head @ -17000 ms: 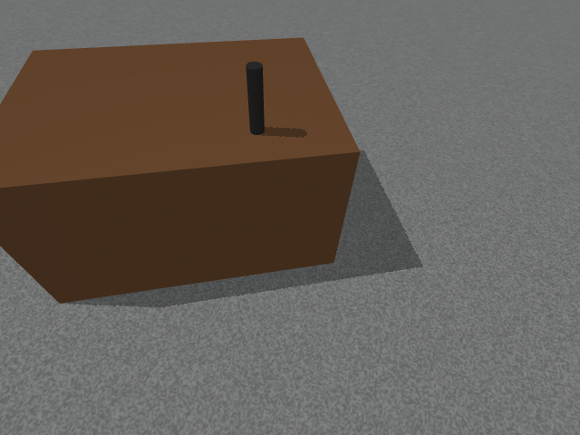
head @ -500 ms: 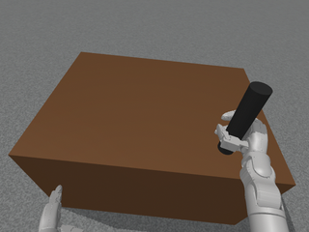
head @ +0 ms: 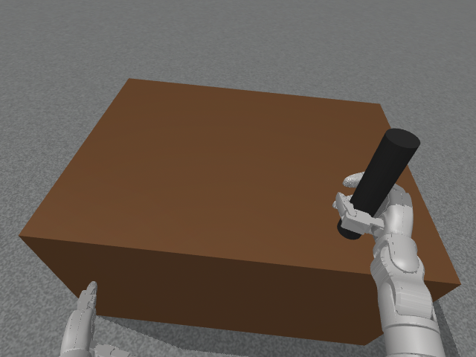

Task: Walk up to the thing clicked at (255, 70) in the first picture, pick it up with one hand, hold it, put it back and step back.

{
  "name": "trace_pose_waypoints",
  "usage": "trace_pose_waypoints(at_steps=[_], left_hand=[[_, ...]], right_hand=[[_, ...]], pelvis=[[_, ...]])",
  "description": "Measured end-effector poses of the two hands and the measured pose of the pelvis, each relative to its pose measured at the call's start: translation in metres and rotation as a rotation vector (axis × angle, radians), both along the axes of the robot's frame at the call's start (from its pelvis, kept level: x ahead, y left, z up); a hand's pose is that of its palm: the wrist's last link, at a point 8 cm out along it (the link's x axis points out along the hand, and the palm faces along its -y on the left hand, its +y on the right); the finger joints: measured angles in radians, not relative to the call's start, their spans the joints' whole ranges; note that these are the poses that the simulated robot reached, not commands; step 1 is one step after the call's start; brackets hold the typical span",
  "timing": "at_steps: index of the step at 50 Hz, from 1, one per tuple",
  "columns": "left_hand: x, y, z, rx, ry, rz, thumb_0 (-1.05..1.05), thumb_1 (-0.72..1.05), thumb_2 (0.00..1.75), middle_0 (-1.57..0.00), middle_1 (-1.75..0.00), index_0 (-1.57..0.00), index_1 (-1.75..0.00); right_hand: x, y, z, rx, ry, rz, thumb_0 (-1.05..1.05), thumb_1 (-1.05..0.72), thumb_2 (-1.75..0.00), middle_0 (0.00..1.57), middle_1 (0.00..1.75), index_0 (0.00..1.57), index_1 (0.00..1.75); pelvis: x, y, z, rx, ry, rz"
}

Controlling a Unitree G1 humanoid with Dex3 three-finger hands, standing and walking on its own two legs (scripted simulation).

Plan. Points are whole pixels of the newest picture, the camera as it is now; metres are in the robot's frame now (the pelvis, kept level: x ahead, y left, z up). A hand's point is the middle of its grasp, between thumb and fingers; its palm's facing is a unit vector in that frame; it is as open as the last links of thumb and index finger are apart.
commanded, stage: crouch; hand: right
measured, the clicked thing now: (371, 191) +0.34 -0.19 +0.14
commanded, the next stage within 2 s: lower in 1.18 s
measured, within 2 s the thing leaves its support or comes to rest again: rests again in 1.98 s
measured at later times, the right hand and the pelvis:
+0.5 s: hand (346, 199) +0.42 -0.21 +0.03, palm faces +0.24 +0.97 +0.00, open 5.6 cm; pelvis -0.01 -0.01 -0.02, yaw +1 degrees
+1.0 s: hand (347, 198) +0.45 -0.23 -0.01, palm faces +0.25 +0.97 +0.01, open 5.6 cm; pelvis -0.01 -0.02 -0.05, yaw +2 degrees
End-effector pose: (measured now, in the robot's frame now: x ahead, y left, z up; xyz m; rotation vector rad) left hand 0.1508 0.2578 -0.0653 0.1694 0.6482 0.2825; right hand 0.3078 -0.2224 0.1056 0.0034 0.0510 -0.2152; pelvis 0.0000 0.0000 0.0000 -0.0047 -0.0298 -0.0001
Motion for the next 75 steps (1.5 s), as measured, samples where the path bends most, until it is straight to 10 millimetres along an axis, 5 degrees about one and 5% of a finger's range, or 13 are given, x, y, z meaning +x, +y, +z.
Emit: trace_pose_waypoints(at_steps=[16,31,75], left_hand=[[-0.023,0.011,-0.009,0.071,0.064,0.022,-0.01,-0.56,0.07,-0.06,-0.05,-0.05,-0.05],[-0.026,-0.019,-0.014,0.077,0.064,-0.029,-0.01,-0.56,0.08,-0.07,-0.05,-0.05,-0.06],[-0.039,-0.016,-0.01,0.198,0.042,-0.072,-0.01,-0.54,0.07,-0.07,-0.05,-0.06,-0.06]], right_hand=[[0.047,-0.02,-0.06,0.021,0.058,-0.017,0.0,-0.15,-1.1,0.99,1.1,0.99,1.1],[0.093,-0.038,-0.087,0.02,0.033,-0.028,0.0,-0.14,-1.1,0.99,1.1,0.99,1.1],[0.13,-0.063,-0.149,0.018,0.048,-0.043,0.0,-0.14,-1.1,0.99,1.1,0.99,1.1]], pelvis=[[-0.01,-0.002,-0.013,0.007,0.109,0.014],[-0.006,-0.016,-0.031,0.027,0.218,0.025],[-0.018,-0.024,-0.075,0.058,0.369,0.032]])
